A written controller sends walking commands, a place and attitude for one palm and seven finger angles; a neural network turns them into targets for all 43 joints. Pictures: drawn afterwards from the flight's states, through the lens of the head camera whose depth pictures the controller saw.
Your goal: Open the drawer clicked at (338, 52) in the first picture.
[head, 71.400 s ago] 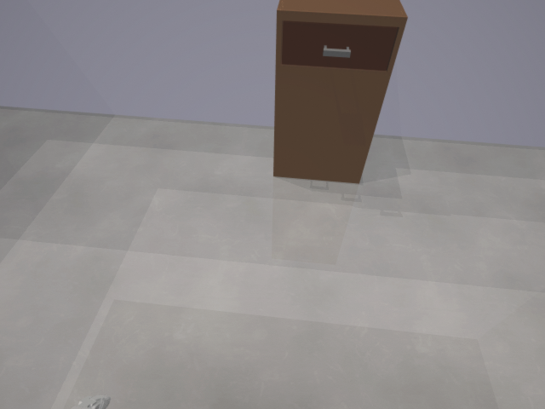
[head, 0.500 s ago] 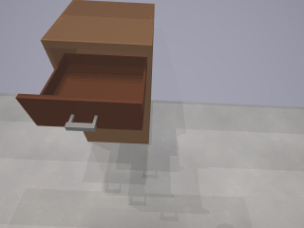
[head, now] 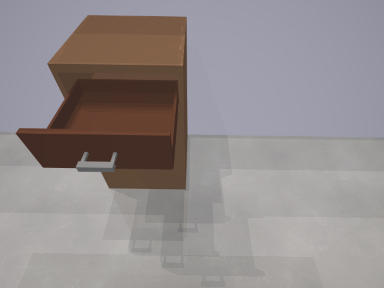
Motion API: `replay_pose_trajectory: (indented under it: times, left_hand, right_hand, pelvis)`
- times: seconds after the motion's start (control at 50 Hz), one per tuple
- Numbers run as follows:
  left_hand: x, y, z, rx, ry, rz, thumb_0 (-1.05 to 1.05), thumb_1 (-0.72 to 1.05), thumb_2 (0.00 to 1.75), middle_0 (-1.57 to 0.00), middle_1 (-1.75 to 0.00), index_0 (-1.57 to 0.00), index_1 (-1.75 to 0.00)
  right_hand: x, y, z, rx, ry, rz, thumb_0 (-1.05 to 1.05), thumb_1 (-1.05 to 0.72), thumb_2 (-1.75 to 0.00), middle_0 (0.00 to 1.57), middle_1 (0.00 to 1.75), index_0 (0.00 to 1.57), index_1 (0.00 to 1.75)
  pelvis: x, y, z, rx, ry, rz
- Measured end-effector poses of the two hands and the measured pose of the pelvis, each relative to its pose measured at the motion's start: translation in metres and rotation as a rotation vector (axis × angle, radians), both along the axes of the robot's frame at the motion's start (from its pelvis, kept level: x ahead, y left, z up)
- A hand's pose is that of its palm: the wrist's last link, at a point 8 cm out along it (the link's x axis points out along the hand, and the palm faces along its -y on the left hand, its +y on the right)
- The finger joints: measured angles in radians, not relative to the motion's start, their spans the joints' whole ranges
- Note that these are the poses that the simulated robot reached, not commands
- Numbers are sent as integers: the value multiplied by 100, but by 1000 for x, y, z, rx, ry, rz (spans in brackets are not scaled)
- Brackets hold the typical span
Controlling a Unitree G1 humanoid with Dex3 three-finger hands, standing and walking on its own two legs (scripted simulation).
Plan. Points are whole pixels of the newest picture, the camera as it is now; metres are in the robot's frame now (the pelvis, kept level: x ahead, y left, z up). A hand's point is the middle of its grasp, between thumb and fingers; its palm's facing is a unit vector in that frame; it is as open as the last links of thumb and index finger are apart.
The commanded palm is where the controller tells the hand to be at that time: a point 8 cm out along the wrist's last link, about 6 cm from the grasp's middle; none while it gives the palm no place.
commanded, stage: let the arm hang, fingers relaxed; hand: left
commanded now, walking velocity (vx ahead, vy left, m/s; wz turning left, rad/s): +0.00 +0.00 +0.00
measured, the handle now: (98, 161) +0.45 +0.30 -0.06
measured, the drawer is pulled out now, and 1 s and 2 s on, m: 0.30 0.30 0.30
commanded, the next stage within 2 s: look to check the result in 0.08 s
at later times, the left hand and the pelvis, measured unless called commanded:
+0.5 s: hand out of the picture -0.01 +0.15 -0.17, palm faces +0.06 -0.98 -0.19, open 7.4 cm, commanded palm none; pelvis +0.01 -0.01 +0.00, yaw +0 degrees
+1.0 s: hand out of the picture +0.00 +0.14 -0.17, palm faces +0.07 -0.98 -0.18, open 7.4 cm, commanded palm none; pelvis +0.02 -0.02 +0.00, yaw +0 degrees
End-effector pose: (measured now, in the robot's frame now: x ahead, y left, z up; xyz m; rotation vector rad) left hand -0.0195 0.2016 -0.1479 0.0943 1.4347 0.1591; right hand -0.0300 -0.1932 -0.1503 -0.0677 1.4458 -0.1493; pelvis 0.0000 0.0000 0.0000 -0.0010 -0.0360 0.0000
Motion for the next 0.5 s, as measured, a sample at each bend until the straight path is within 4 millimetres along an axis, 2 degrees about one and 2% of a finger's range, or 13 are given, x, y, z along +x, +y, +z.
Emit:
replay_pose_trajectory:
  times: [0.26, 0.5]
  left_hand:
    - [-1, -2, 3, 19, 15, 7, 1, 91, 90, -20, -30, -20, -29]
    - [8, -5, 4, 27, 3, 6, 1, 91, 90, -20, -30, -20, -29]
  right_hand:
    - [-8, -14, 1, -14, 39, -6, 0, -91, -90, 20, 30, 20, 30]
    - [-3, -17, 0, -4, 39, -1, 0, -91, -90, 20, 30, 20, 30]
  pelvis:
    - [3, -9, 1, 0, 2, 0]
    - [7, -14, 1, 1, 3, 3]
